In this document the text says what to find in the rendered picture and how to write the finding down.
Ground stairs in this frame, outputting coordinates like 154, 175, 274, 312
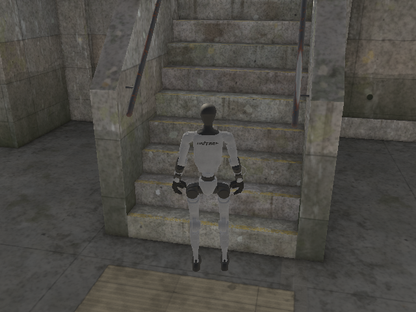
127, 0, 313, 258

